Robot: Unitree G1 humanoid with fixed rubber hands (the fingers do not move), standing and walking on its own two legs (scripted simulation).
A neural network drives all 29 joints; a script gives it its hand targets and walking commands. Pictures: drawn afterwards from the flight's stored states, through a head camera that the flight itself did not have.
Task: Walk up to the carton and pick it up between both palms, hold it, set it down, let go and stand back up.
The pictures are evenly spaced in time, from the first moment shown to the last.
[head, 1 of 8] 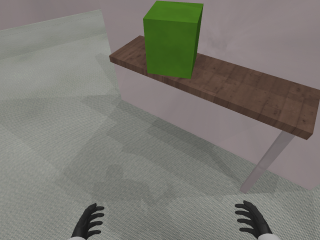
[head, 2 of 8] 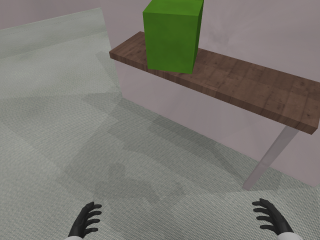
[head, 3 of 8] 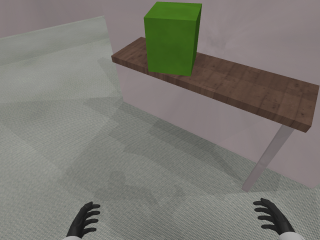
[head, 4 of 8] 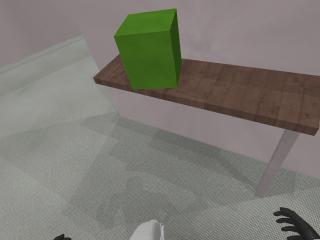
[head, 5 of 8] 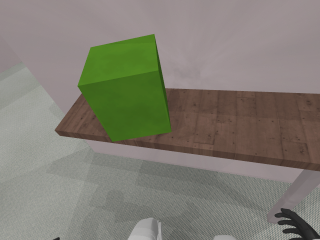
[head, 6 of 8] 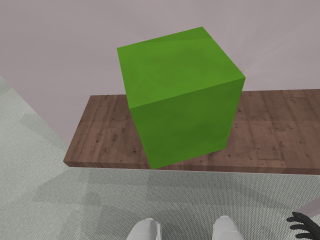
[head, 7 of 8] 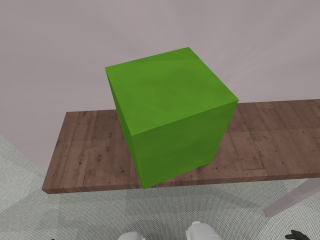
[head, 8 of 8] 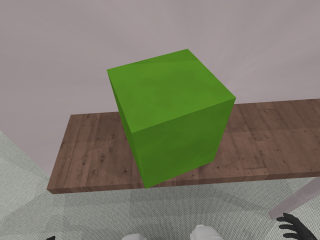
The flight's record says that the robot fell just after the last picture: no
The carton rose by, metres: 0.00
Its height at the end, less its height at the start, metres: +0.00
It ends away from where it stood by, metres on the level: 0.00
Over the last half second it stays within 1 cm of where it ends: yes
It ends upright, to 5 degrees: yes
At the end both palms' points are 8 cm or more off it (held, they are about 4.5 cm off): yes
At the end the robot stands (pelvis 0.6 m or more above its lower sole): yes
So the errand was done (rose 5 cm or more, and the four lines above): no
